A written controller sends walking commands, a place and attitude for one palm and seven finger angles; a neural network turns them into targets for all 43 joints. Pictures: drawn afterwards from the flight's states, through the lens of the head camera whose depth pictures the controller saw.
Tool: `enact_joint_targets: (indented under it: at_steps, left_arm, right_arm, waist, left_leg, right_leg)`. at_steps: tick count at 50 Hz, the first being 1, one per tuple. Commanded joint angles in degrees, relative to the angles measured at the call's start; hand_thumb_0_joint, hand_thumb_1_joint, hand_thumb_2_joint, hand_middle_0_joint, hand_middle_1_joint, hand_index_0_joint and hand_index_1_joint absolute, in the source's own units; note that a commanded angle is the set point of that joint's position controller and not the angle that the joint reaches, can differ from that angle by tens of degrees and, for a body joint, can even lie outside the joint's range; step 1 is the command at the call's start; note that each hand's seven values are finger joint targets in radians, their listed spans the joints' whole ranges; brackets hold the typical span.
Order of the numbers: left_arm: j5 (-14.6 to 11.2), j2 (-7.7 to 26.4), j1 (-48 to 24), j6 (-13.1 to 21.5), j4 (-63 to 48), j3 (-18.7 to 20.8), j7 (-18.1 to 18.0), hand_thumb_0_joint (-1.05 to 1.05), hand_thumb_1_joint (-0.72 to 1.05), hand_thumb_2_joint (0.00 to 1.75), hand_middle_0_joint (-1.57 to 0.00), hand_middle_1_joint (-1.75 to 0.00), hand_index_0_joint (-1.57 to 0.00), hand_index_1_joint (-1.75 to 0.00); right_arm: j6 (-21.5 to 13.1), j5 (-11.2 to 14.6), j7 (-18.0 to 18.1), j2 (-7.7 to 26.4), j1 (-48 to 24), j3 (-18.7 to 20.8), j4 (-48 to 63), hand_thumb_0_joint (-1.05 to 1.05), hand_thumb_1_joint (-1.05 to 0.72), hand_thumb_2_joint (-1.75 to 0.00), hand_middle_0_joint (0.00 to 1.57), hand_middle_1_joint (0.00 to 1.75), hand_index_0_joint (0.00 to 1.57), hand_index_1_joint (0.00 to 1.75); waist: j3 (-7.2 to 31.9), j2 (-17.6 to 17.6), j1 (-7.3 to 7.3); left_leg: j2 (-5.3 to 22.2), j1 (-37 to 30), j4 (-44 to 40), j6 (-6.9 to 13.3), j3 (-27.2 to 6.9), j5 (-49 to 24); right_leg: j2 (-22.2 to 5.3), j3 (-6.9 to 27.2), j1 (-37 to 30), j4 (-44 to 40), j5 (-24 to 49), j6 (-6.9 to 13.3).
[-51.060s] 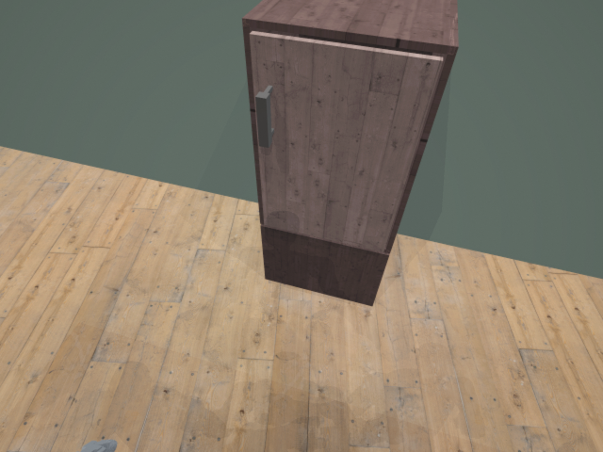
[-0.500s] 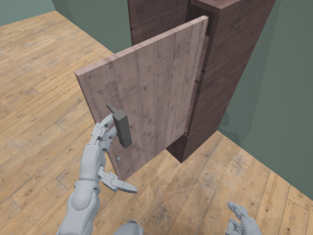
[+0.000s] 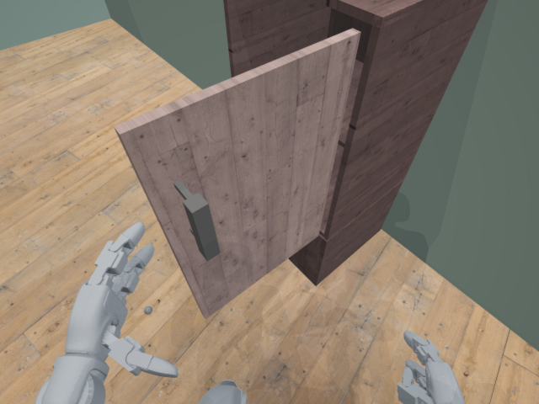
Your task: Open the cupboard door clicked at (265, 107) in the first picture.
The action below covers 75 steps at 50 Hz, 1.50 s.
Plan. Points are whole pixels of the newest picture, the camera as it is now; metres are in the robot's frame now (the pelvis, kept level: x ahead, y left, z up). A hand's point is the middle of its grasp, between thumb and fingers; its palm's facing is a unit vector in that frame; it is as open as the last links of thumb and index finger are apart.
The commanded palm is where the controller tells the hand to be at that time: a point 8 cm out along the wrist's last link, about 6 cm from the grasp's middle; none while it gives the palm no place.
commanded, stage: slide the hand sideways off the handle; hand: left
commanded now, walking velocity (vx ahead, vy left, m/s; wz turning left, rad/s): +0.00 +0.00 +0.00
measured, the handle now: (195, 220) +0.36 +0.14 +0.07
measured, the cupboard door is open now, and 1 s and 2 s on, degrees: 88 88 88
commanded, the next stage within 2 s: draw the hand back to the body in 0.08 s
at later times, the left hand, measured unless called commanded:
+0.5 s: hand (110, 305) +0.22 +0.21 +0.10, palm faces +0.01 -1.00 -0.06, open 16.3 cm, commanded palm +0.19 +0.26 +0.11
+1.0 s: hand (36, 289) +0.21 +0.26 +0.15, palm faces +0.32 -0.88 -0.36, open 13.7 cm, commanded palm +0.17 +0.30 +0.18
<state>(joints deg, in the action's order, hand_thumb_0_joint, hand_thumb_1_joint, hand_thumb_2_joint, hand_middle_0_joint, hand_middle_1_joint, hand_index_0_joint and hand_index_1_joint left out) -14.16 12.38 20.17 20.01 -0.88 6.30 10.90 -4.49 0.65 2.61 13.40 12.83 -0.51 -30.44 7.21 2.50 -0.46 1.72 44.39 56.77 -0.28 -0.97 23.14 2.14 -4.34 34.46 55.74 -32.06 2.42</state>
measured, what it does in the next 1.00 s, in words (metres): rises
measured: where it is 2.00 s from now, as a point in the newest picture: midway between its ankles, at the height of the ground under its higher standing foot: outside the picture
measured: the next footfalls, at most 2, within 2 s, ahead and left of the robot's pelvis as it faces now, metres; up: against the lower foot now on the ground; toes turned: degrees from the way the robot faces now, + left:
none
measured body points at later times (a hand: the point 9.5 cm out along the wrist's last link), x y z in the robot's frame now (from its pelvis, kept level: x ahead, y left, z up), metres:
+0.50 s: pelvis +0.00 +0.01 +0.01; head +0.02 +0.00 +0.46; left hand +0.21 +0.26 +0.11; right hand +0.17 -0.22 -0.07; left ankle +0.05 +0.12 -0.68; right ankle -0.04 -0.09 -0.68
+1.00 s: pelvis +0.01 +0.03 +0.05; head +0.01 +0.02 +0.50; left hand +0.19 +0.31 +0.17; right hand +0.20 -0.19 -0.02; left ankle +0.05 +0.12 -0.68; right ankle -0.04 -0.09 -0.68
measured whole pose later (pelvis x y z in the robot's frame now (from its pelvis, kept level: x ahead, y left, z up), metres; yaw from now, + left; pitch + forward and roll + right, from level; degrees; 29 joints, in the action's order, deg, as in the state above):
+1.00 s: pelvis +0.01 +0.03 +0.05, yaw -1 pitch +0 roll -1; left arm -2.9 18.2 27.9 3.3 -17.4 10.5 -7.4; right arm -5.6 0.5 6.6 12.4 11.6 -3.6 -33.9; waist 1.7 2.8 -2.8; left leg -0.3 18.9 33.0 2.1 1.6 14.3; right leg 0.4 -1.7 8.7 29.1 -20.4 -0.1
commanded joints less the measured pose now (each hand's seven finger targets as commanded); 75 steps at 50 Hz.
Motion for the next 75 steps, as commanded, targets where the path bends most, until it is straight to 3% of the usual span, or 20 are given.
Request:
enact_joint_targets:
  at_steps: [1,9,12,13,17,19,22,29,34,35,36,38,43,46,47,52,57,69,72,75]
  left_arm:
    - [-2.9,8.1,-5.2,4.2,-10.9,6.5,2.8,0.00,-0.50,0.30,-0.15,-0.30,-0.15,-0.30]
    - [-3.9,7.6,-8.4,3.3,-11.6,4.5,4.7,0.00,-0.50,0.30,-0.15,-0.30,-0.15,-0.30]
    - [-4.1,12.9,-6.7,2.2,-14.4,10.1,3.5,0.00,-0.50,0.30,-0.15,-0.30,-0.15,-0.30]
    - [-4.2,12.3,-5.4,1.7,-15.8,10.2,3.2,0.00,-0.50,0.30,-0.15,-0.30,-0.15,-0.30]
    - [-4.9,11.0,-2.8,-0.9,-15.3,10.2,2.3,0.00,-0.50,0.30,-0.15,-0.30,-0.15,-0.30]
    - [-5.1,9.7,-1.9,-1.7,-16.9,8.9,2.6,0.00,-0.50,0.30,-0.15,-0.30,-0.15,-0.30]
    - [-5.2,10.7,-2.0,-3.3,-17.1,9.1,3.1,0.00,-0.50,0.30,-0.15,-0.30,-0.15,-0.30]
    - [-6.1,12.0,-0.9,-4.8,-22.4,11.0,3.8,0.00,-0.50,0.30,-0.15,-0.30,-0.15,-0.30]
    - [-6.2,12.2,0.3,-6.8,-24.8,11.7,4.1,0.00,-0.32,0.37,-0.16,-0.30,-0.16,-0.30]
    - [3.0,18.8,-1.9,-7.8,-28.5,12.1,-4.5,0.00,-0.29,0.39,-0.16,-0.30,-0.16,-0.30]
    - [3.8,13.9,2.0,-9.4,-26.6,9.9,-8.6,0.00,-0.26,0.40,-0.16,-0.30,-0.16,-0.30]
    - [6.8,12.3,4.5,-11.2,-26.9,8.1,-13.3,0.00,-0.18,0.43,-0.16,-0.30,-0.16,-0.30]
    - [10.5,13.8,1.9,-12.4,-29.3,8.5,-18.3,0.00,-0.01,0.51,-0.17,-0.30,-0.17,-0.30]
    - [11.2,14.3,1.8,-12.6,-29.4,9.8,-19.4,0.00,0.09,0.55,-0.17,-0.30,-0.17,-0.30]
    - [11.4,15.0,1.8,-12.9,-28.9,10.4,-19.6,0.00,0.13,0.57,-0.17,-0.30,-0.17,-0.30]
    - [12.0,15.1,2.5,-12.8,-29.8,11.7,-19.8,0.00,0.31,0.64,-0.18,-0.30,-0.18,-0.30]
    - [11.7,16.3,4.2,-12.9,-30.1,14.6,-19.5,0.00,0.48,0.72,-0.19,-0.30,-0.19,-0.30]
    - [10.9,19.1,2.9,-12.3,-33.4,20.3,-19.2,0.00,0.90,0.90,-0.20,-0.30,-0.20,-0.30]
    - [10.7,16.3,4.3,-12.9,-29.7,18.0,-18.7,0.00,0.90,0.90,-0.20,-0.30,-0.20,-0.30]
    - [10.6,17.8,2.6,-12.5,-31.1,18.9,-18.6,0.00,0.90,0.90,-0.20,-0.30,-0.20,-0.30]
  right_arm:
    - [-3.8,0.5,1.5,6.6,-2.9,2.4,8.2,0.00,-0.90,-0.90,0.20,0.30,0.20,0.30]
    - [-5.5,0.7,2.0,7.0,-2.6,2.1,8.0,0.00,-0.90,-0.90,0.20,0.30,0.20,0.30]
    - [-5.5,0.9,2.3,7.1,-2.8,2.2,8.5,0.00,-0.90,-0.90,0.20,0.30,0.20,0.30]
    - [-5.5,1.0,2.3,6.5,-3.4,2.0,9.1,0.00,-0.90,-0.90,0.20,0.30,0.20,0.30]
    - [-5.5,1.5,2.3,6.3,-3.6,1.6,9.1,0.00,-0.90,-0.90,0.20,0.30,0.20,0.30]
    - [-5.8,1.6,2.3,6.2,-3.6,1.4,9.6,0.00,-0.90,-0.90,0.20,0.30,0.20,0.30]
    - [-6.2,1.8,2.5,6.7,-3.8,1.2,9.6,0.00,-0.90,-0.90,0.20,0.30,0.20,0.30]
    - [-8.0,2.0,2.9,6.6,-3.6,0.9,9.4,0.00,-0.90,-0.90,0.20,0.30,0.20,0.30]
    - [-8.9,2.3,2.9,6.4,-4.3,0.6,9.3,0.00,-0.90,-0.90,0.20,0.30,0.20,0.30]
    - [-7.8,1.3,4.1,6.2,-5.9,0.3,9.3,0.00,-0.90,-0.90,0.20,0.30,0.20,0.30]
    - [-7.3,1.0,4.6,5.3,-5.5,-0.2,9.0,0.00,-0.90,-0.90,0.20,0.30,0.20,0.30]
    - [-6.1,1.0,4.7,5.3,-5.7,-0.3,8.0,0.00,-0.90,-0.90,0.20,0.30,0.20,0.30]
    - [-4.8,0.2,5.0,5.7,-7.4,-0.6,6.7,0.00,-0.90,-0.90,0.20,0.30,0.20,0.30]
    - [-4.6,0.0,4.8,5.6,-7.5,-0.5,5.9,0.00,-0.90,-0.90,0.20,0.30,0.20,0.30]
    - [-4.5,-0.2,4.8,5.9,-7.8,-0.5,5.6,0.00,-0.90,-0.90,0.20,0.30,0.20,0.30]
    - [-4.3,-0.4,4.0,5.9,-8.1,-0.3,4.8,0.00,-0.90,-0.90,0.20,0.30,0.20,0.30]
    - [-3.8,-0.6,3.1,6.0,-8.4,0.3,4.4,0.00,-0.90,-0.90,0.20,0.30,0.20,0.30]
    - [-3.1,-0.4,2.3,5.7,-8.7,1.3,3.7,0.00,-0.90,-0.90,0.20,0.30,0.20,0.30]
    - [-2.5,-0.3,2.1,5.8,-8.8,1.5,3.5,0.00,-0.90,-0.90,0.20,0.30,0.20,0.30]
    - [-2.3,-0.4,2.3,5.9,-9.1,1.8,3.7,0.00,-0.90,-0.90,0.20,0.30,0.20,0.30]
  waist:
    - [9.9,-1.9,1.09]
    - [9.6,-0.9,1.71]
    - [12.4,0.1,-0.28]
    - [13.0,1.5,-0.94]
    - [9.7,-0.7,-0.55]
    - [8.8,0.8,-0.40]
    - [6.2,-0.2,0.02]
    - [7.2,1.5,-0.45]
    - [5.6,3.0,-0.92]
    - [4.2,2.8,-2.68]
    - [0.8,1.7,-1.29]
    - [-0.7,0.7,-0.98]
    - [-1.3,1.2,-1.04]
    - [-1.2,2.3,-1.41]
    - [-1.4,0.7,-1.64]
    - [-1.1,3.2,-2.20]
    - [-2.1,1.1,-2.70]
    - [-0.6,1.8,-2.99]
    - [-3.4,-0.4,-2.64]
    - [-2.3,-0.5,-2.78]
  left_leg:
    - [-2.1,-11.2,-3.6,1.3,-0.6,-10.6]
    - [-1.9,-10.7,-3.1,1.5,-1.2,-9.1]
    - [-1.8,-12.4,-4.9,1.5,-1.1,-10.3]
    - [-1.9,-13.3,-5.7,1.4,-0.9,-10.6]
    - [-1.7,-14.6,-8.1,1.4,-1.1,-10.0]
    - [-1.8,-16.0,-9.3,1.4,-1.1,-9.7]
    - [-1.5,-16.5,-10.7,1.5,-1.6,-8.1]
    - [-1.5,-21.5,-13.4,1.3,-1.9,-10.2]
    - [-1.4,-23.6,-15.4,1.2,-2.3,-10.3]
    - [-1.7,-24.9,-18.0,1.6,-1.1,-8.2]
    - [-1.3,-25.5,-19.7,1.4,-1.2,-6.4]
    - [-0.8,-27.7,-21.6,1.6,-1.0,-5.8]
    - [-0.7,-33.3,-27.0,1.6,-0.5,-9.4]
    - [-0.5,-36.5,-29.8,1.4,-0.5,-12.4]
    - [-0.5,-36.6,-30.5,1.5,-0.4,-13.4]
    - [-0.2,-40.3,-33.5,1.0,-0.3,-18.9]
    - [0.1,-41.8,-35.0,0.8,0.4,-22.9]
    - [-0.2,-44.1,-33.9,1.4,2.3,-28.8]
    - [-0.4,-43.0,-34.1,1.6,2.7,-27.4]
    - [-0.5,-43.8,-34.1,1.9,3.0,-26.6]
  right_leg:
    - [-0.9,5.7,1.2,-9.4,25.3,-3.3]
    - [-1.0,5.7,3.2,-9.5,20.8,-3.2]
    - [-0.7,6.0,-0.2,-10.3,20.6,-2.8]
    - [-0.8,5.9,-1.1,-10.6,20.7,-2.7]
    - [-0.1,4.2,-1.6,-12.4,19.8,-2.8]
    - [0.1,3.4,-1.5,-13.0,19.2,-2.7]
    - [0.4,3.0,-0.9,-14.6,16.3,-2.5]
    - [0.6,1.5,-3.0,-15.9,18.6,-2.2]
    - [0.7,0.8,-4.2,-17.2,18.5,-2.0]
    - [-0.8,4.4,-4.4,-22.8,16.7,-1.4]
    - [-1.3,3.8,-4.3,-24.6,14.3,-1.4]
    - [-1.5,3.4,-6.5,-26.8,13.1,-1.6]
    - [-1.6,2.7,-13.0,-30.6,16.6,-1.5]
    - [-1.5,2.4,-16.4,-32.3,19.1,-1.3]
    - [-1.5,2.4,-18.2,-33.2,20.0,-1.3]
    - [-1.3,2.2,-22.6,-35.0,23.7,-1.1]
    - [-1.2,2.1,-25.0,-36.7,26.9,-1.3]
    - [-1.5,2.6,-27.0,-37.6,34.2,-1.9]
    - [-1.5,2.5,-26.4,-38.2,34.1,-2.0]
    - [-1.6,2.9,-26.1,-38.3,34.4,-2.4]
